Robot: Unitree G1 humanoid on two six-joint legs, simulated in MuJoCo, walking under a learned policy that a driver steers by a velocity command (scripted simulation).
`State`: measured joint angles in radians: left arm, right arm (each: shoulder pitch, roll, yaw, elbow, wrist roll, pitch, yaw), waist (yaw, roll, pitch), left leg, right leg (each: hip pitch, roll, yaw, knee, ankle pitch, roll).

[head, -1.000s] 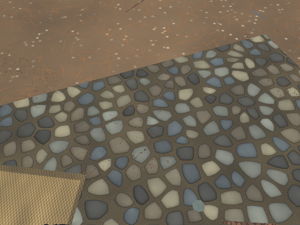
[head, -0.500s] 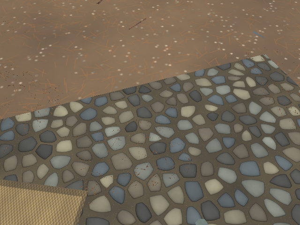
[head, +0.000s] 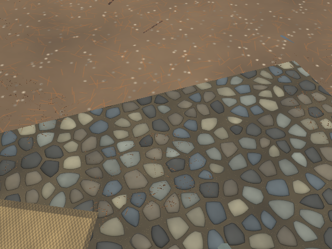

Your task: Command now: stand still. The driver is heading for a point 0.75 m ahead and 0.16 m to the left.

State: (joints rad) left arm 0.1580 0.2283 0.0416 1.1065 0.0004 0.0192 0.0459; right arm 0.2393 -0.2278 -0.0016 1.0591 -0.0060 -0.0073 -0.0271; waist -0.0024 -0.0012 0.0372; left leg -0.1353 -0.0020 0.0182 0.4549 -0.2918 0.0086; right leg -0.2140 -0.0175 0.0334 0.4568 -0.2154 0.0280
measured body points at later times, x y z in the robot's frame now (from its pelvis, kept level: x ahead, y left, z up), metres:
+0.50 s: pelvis +0.00 +0.00 +0.00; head +0.01 +0.00 +0.45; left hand +0.02 +0.25 -0.16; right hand +0.00 -0.24 -0.15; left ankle -0.03 +0.11 -0.74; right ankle +0.02 -0.14 -0.74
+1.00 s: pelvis +0.02 +0.00 +0.00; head +0.02 +0.00 +0.45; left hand +0.02 +0.25 -0.16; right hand -0.02 -0.24 -0.16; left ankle -0.03 +0.11 -0.74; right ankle +0.01 -0.13 -0.72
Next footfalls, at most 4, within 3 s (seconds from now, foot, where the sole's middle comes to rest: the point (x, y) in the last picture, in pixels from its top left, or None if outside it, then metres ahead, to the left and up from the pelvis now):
1.62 left None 0.48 0.09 -0.78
2.14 right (204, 191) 0.78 -0.14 -0.78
2.54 left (148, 183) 0.82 0.11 -0.78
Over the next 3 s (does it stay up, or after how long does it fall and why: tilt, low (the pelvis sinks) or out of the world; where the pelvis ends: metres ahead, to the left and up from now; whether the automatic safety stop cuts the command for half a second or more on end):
stays up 0.76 -0.01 -0.01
